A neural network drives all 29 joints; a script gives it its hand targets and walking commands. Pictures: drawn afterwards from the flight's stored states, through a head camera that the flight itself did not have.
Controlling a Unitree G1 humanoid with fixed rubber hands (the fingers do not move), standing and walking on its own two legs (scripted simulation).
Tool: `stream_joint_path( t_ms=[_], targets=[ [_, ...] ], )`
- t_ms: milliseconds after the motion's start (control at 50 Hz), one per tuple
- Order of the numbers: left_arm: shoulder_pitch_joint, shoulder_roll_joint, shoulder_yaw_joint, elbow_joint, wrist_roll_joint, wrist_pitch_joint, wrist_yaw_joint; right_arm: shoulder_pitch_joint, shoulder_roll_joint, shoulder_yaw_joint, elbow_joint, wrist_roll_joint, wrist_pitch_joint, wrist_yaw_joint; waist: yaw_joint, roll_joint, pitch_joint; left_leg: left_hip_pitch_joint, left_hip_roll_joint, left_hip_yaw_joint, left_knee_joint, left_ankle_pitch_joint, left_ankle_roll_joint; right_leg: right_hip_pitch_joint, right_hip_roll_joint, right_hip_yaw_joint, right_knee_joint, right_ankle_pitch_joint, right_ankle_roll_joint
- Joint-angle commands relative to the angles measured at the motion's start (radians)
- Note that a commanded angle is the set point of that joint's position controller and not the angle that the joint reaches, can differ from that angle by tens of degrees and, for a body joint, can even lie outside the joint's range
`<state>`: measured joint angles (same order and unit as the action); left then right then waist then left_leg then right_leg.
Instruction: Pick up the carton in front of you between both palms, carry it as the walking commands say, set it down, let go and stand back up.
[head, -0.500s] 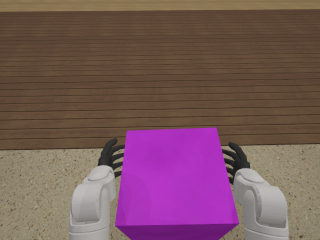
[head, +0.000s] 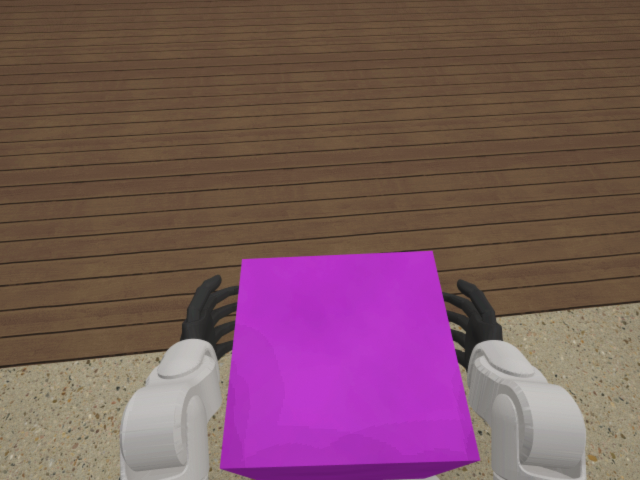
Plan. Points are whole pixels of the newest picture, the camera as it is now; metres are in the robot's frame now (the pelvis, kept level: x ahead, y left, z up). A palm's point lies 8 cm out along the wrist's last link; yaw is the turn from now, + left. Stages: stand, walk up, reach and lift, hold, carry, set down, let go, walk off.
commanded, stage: carry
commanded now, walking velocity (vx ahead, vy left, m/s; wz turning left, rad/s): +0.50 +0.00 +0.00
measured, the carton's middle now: (341, 378) +0.23 -0.01 +0.01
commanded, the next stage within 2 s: none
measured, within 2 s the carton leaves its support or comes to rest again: neither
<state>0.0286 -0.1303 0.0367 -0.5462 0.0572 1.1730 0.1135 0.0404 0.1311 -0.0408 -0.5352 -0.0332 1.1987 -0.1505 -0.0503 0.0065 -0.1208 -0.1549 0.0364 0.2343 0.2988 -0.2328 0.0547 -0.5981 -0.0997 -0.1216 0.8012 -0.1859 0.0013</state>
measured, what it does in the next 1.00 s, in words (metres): walks ahead: right foot, then left foot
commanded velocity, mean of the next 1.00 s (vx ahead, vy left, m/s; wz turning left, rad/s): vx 0.50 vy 0.00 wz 0.00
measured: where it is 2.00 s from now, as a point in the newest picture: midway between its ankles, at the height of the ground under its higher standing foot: (305, 240)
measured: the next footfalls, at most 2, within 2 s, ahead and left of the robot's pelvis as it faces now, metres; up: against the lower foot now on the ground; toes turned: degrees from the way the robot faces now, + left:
right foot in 0.20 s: +0.32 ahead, -0.11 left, +0.00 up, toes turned -10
left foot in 0.66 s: +0.63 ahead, +0.11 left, +0.00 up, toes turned +14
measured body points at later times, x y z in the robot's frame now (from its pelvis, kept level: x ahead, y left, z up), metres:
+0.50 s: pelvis +0.34 -0.03 +0.00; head +0.34 -0.04 +0.45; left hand +0.56 +0.14 +0.07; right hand +0.59 -0.16 +0.07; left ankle +0.42 +0.13 -0.70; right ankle +0.28 -0.11 -0.75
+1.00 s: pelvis +0.66 +0.03 -0.01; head +0.69 +0.04 +0.44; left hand +1.00 +0.18 +0.13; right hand +1.00 -0.12 +0.13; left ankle +0.60 +0.10 -0.75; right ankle +0.76 -0.10 -0.69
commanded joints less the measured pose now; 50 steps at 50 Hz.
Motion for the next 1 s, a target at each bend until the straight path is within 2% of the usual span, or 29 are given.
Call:
stream_joint_path(
  t_ms=[0, 100, 140, 160, 180, 200, 220, 240, 260, 280, 300, 320, 340, 380, 460, 560, 600, 620, 640, 660, 680, 700, 720, 740, 760, 800, 840, 900, 980],
  targets=[
    [-0.319, -0.791, -0.607, -0.054, -0.221, -0.002, -0.077, -0.452, 0.732, 0.665, -0.145, 0.319, -0.029, 0.158, 0.029, 0.123, -0.113, 0.179, 0.224, -0.170, -0.133, 0.224, 0.065, -0.031, 0.020, -0.049, -0.160, 0.088, 0.001],
    [-0.328, -0.717, -0.608, -0.065, -0.243, 0.031, -0.067, -0.390, 0.665, 0.607, -0.108, 0.263, 0.003, 0.130, 0.024, 0.149, -0.024, 0.207, 0.213, -0.101, -0.094, 0.341, 0.051, 0.046, 0.034, -0.111, -0.285, 0.139, -0.021],
    [-0.332, -0.701, -0.601, -0.058, -0.255, 0.038, -0.068, -0.403, 0.654, 0.602, -0.113, 0.255, 0.011, 0.121, 0.038, 0.149, -0.051, 0.188, 0.196, -0.045, 0.046, 0.495, 0.027, 0.202, 0.078, -0.168, -0.324, 0.089, -0.034],
    [-0.328, -0.697, -0.595, -0.049, -0.260, 0.039, -0.068, -0.399, 0.651, 0.603, -0.115, 0.252, 0.014, 0.117, 0.049, 0.117, -0.101, 0.128, 0.160, 0.006, 0.195, 0.544, 0.002, 0.369, 0.121, -0.203, -0.333, 0.030, -0.037],
    [-0.318, -0.698, -0.588, -0.038, -0.262, 0.039, -0.070, -0.403, 0.642, 0.603, -0.117, 0.250, 0.016, 0.113, 0.068, 0.065, -0.168, -0.012, 0.132, 0.018, 0.380, 0.433, -0.030, 0.584, 0.059, -0.110, -0.331, -0.019, -0.043],
    [-0.317, -0.692, -0.578, -0.029, -0.256, 0.036, -0.071, -0.421, 0.642, 0.610, -0.145, 0.252, 0.021, 0.112, 0.085, -0.163, -0.244, -0.273, 0.041, 0.006, 0.693, 0.199, -0.079, 0.775, -0.210, 0.345, -0.456, -0.232, -0.154],
    [-0.317, -0.717, -0.583, -0.016, -0.267, 0.030, -0.075, -0.435, 0.655, 0.623, -0.154, 0.257, 0.020, 0.116, 0.084, -0.346, -0.246, -0.503, -0.061, -0.078, 0.897, -0.221, -0.091, 0.862, -0.338, 0.655, -0.599, -0.148, -0.245],
    [-0.322, -0.757, -0.597, -0.039, -0.283, 0.026, -0.086, -0.439, 0.705, 0.637, -0.137, 0.266, 0.012, 0.123, 0.074, -0.248, -0.232, -0.554, 0.004, -0.183, 1.016, -0.248, -0.061, 0.833, -0.343, 0.577, -0.583, -0.008, -0.244],
    [-0.340, -0.807, -0.617, -0.047, -0.295, 0.016, -0.098, -0.442, 0.754, 0.641, -0.133, 0.267, 0.000, 0.134, 0.072, -0.164, -0.245, -0.560, 0.050, -0.211, 1.036, -0.207, -0.036, 0.781, -0.311, 0.485, -0.558, 0.073, -0.224],
    [-0.372, -0.849, -0.635, -0.057, -0.301, 0.003, -0.109, -0.446, 0.802, 0.648, -0.121, 0.268, -0.013, 0.145, 0.068, -0.070, -0.235, -0.537, 0.088, -0.227, 0.978, -0.137, -0.025, 0.707, -0.289, 0.400, -0.558, 0.084, -0.187],
    [-0.397, -0.879, -0.650, -0.064, -0.306, -0.009, -0.119, -0.444, 0.839, 0.651, -0.103, 0.264, -0.028, 0.153, 0.063, -0.039, -0.227, -0.499, 0.113, -0.238, 0.897, -0.074, -0.026, 0.642, -0.264, 0.323, -0.582, 0.057, -0.153],
    [-0.408, -0.897, -0.663, -0.064, -0.310, -0.020, -0.128, -0.439, 0.861, 0.652, -0.093, 0.256, -0.043, 0.157, 0.060, -0.057, -0.227, -0.463, 0.106, -0.219, 0.833, -0.038, -0.029, 0.606, -0.243, 0.259, -0.600, 0.022, -0.128],
    [-0.402, -0.903, -0.671, -0.062, -0.312, -0.029, -0.136, -0.425, 0.874, 0.655, -0.085, 0.246, -0.056, 0.159, 0.060, -0.080, -0.219, -0.449, 0.099, -0.196, 0.777, -0.018, -0.033, 0.589, -0.228, 0.213, -0.620, -0.005, -0.121],
    [-0.379, -0.889, -0.678, -0.064, -0.312, -0.042, -0.147, -0.391, 0.873, 0.656, -0.080, 0.221, -0.076, 0.156, 0.062, -0.102, -0.186, -0.451, 0.093, -0.159, 0.651, 0.004, -0.048, 0.571, -0.209, 0.147, -0.655, -0.031, -0.126],
    [-0.330, -0.823, -0.670, -0.069, -0.305, -0.048, -0.145, -0.360, 0.826, 0.663, -0.103, 0.210, -0.083, 0.142, 0.065, -0.129, -0.100, -0.462, 0.068, -0.081, 0.381, 0.115, -0.059, 0.601, -0.158, 0.034, -0.649, 0.128, -0.121],
    [-0.352, -0.722, -0.633, -0.127, -0.295, -0.026, -0.105, -0.431, 0.718, 0.668, -0.194, 0.263, -0.054, 0.121, 0.069, -0.157, -0.030, -0.412, 0.040, -0.027, 0.249, 0.190, -0.035, 0.645, -0.147, -0.027, -0.600, 0.250, -0.108],
    [-0.407, -0.661, -0.613, -0.143, -0.297, -0.011, -0.078, -0.480, 0.645, 0.648, -0.213, 0.284, -0.040, 0.104, 0.061, -0.159, -0.042, -0.316, 0.018, 0.000, 0.230, 0.157, -0.017, 0.645, -0.144, -0.060, -0.504, 0.351, -0.092],
    [-0.437, -0.623, -0.602, -0.145, -0.300, -0.002, -0.062, -0.497, 0.605, 0.630, -0.208, 0.290, -0.032, 0.093, 0.044, -0.135, -0.081, -0.182, -0.025, 0.044, 0.204, 0.124, -0.014, 0.611, -0.114, -0.110, -0.376, 0.422, -0.074],
    [-0.460, -0.580, -0.589, -0.146, -0.301, 0.007, -0.045, -0.507, 0.557, 0.606, -0.191, 0.293, -0.023, 0.080, 0.018, -0.081, -0.151, 0.019, -0.061, 0.064, 0.204, 0.067, -0.009, 0.530, -0.063, -0.148, -0.185, 0.443, -0.054],
    [-0.497, -0.534, -0.573, -0.144, -0.300, 0.019, -0.027, -0.518, 0.507, 0.579, -0.177, 0.290, -0.015, 0.065, -0.020, 0.043, -0.220, 0.204, 0.093, -0.184, 0.142, -0.084, 0.024, 0.354, -0.016, -0.147, 0.063, 0.248, -0.021],
    [-0.527, -0.512, -0.564, -0.158, -0.304, 0.030, -0.011, -0.556, 0.472, 0.560, -0.154, 0.289, -0.010, 0.051, -0.013, 0.322, -0.298, 0.406, 0.337, -0.671, 0.013, -0.186, 0.183, 0.052, 0.106, -0.085, 0.383, -0.090, 0.017],
    [-0.568, -0.498, -0.552, -0.136, -0.312, 0.034, 0.000, -0.589, 0.483, 0.553, -0.147, 0.304, -0.004, 0.043, -0.001, 0.303, -0.272, 0.418, 0.375, -0.769, -0.053, -0.016, 0.205, -0.090, 0.124, 0.041, 0.549, -0.319, -0.001],
    [-0.610, -0.525, -0.544, -0.111, -0.314, 0.035, 0.006, -0.647, 0.489, 0.553, -0.155, 0.311, -0.003, 0.038, -0.006, 0.231, -0.274, 0.380, 0.360, -0.664, -0.012, 0.124, 0.199, -0.121, 0.066, 0.102, 0.617, -0.293, -0.031],
    [-0.662, -0.550, -0.529, -0.087, -0.316, 0.033, 0.009, -0.710, 0.517, 0.556, -0.143, 0.324, -0.004, 0.038, -0.016, 0.120, -0.274, 0.332, 0.339, -0.573, 0.025, 0.202, 0.177, -0.134, 0.028, 0.117, 0.605, -0.253, -0.049],
    [-0.700, -0.556, -0.509, -0.042, -0.308, 0.029, 0.014, -0.760, 0.529, 0.558, -0.125, 0.332, -0.007, 0.041, -0.011, 0.023, -0.246, 0.236, 0.303, -0.479, 0.023, 0.236, 0.126, -0.092, -0.004, 0.127, 0.529, -0.190, -0.060],
    [-0.754, -0.562, -0.484, 0.009, -0.277, 0.022, 0.025, -0.870, 0.544, 0.550, -0.095, 0.343, -0.016, 0.044, 0.008, 0.092, -0.279, 0.187, 0.288, -0.389, 0.002, 0.198, 0.114, -0.054, -0.004, 0.107, 0.457, -0.130, -0.058],
    [-0.801, -0.560, -0.466, 0.059, -0.250, 0.017, 0.037, -0.930, 0.543, 0.532, -0.051, 0.351, -0.021, 0.044, 0.010, 0.099, -0.265, 0.164, 0.264, -0.327, -0.028, 0.140, 0.116, -0.069, 0.005, 0.078, 0.369, -0.104, -0.049],
    [-0.874, -0.549, -0.431, 0.134, -0.221, 0.018, 0.056, -0.989, 0.527, 0.485, 0.047, 0.335, -0.020, 0.032, 0.003, 0.114, -0.229, 0.199, 0.244, -0.261, -0.038, 0.218, 0.138, -0.134, 0.007, 0.037, 0.217, -0.046, -0.039],
    [-0.983, -0.541, -0.380, 0.233, -0.210, 0.019, 0.066, -1.071, 0.518, 0.415, 0.176, 0.291, -0.023, 0.006, -0.009, 0.128, -0.181, 0.219, 0.203, -0.183, 0.002, 0.317, 0.133, -0.108, 0.040, -0.023, -0.019, 0.011, -0.050]
  ],
)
